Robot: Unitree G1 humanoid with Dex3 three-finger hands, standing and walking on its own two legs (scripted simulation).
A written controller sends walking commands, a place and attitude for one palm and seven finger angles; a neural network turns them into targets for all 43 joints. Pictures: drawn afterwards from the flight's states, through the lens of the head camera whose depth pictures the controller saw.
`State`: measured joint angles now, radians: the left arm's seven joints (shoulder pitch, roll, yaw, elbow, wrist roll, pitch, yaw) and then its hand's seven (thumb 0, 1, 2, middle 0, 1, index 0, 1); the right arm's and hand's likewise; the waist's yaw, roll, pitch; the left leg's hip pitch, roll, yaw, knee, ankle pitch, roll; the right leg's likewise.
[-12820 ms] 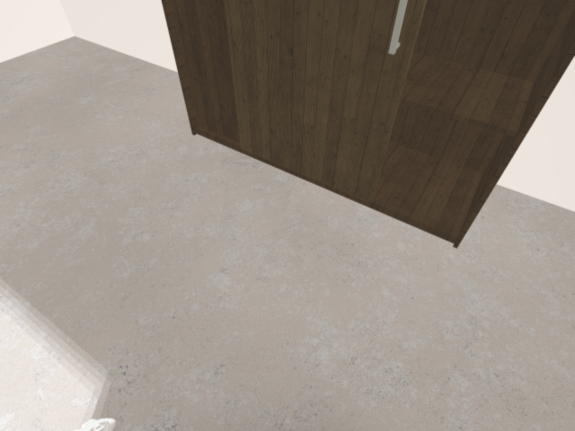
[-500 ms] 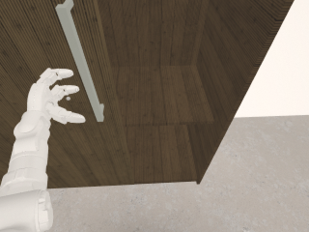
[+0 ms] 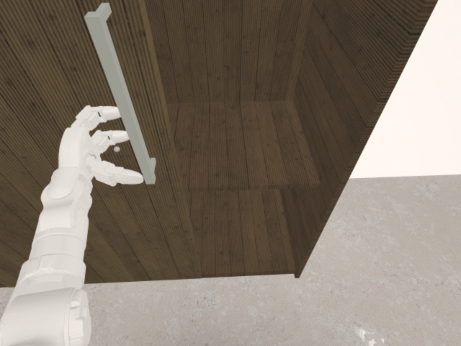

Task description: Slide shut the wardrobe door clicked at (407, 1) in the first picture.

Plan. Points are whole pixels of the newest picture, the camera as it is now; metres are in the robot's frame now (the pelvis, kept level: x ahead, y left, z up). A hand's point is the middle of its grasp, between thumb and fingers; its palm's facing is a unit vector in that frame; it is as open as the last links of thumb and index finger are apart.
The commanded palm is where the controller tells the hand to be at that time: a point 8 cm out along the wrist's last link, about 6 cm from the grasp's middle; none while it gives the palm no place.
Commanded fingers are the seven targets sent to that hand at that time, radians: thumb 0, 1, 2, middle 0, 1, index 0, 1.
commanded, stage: feel for the door with the fingertips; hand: left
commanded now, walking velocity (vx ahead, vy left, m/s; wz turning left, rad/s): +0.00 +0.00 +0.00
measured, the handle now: (132, 111) +0.46 +0.17 +0.18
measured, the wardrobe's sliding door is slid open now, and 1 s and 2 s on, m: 0.41 0.41 0.41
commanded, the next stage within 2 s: slide the fingers in behind the handle in 0.18 s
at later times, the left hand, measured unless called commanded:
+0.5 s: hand (114, 147) +0.42 +0.21 +0.14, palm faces +0.07 -1.00 -0.02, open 13.8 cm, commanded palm +0.39 +0.25 +0.13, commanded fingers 0.00 -0.50 0.30 -0.30 -1.20 -0.30 -1.20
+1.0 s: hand (129, 151) +0.41 +0.18 +0.13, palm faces +0.05 -1.00 -0.01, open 13.9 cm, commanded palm +0.38 +0.23 +0.13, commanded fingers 0.00 -0.50 0.30 -0.30 -1.20 -0.30 -1.20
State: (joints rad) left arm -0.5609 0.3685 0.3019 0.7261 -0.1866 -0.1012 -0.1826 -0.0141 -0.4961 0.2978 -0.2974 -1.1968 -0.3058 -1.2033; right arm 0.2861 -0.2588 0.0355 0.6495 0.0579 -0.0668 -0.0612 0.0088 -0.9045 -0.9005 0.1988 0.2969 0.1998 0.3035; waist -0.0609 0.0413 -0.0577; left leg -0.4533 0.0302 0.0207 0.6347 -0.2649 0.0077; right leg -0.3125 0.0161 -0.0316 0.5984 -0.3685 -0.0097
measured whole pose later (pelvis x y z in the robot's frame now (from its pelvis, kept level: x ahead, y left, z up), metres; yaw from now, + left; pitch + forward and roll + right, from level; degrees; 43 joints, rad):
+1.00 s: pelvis +0.00 +0.00 +0.00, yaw +0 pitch +4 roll -1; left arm -0.56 0.31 0.24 0.68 -0.18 -0.11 -0.13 -0.01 -0.50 0.30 -0.30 -1.20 -0.30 -1.20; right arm 0.30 -0.26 0.03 0.66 0.06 -0.07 -0.05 0.01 -0.90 -0.90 0.20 0.30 0.20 0.30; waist -0.05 0.04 -0.06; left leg -0.45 0.03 0.02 0.64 -0.26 0.01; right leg -0.31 0.01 -0.03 0.60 -0.37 -0.01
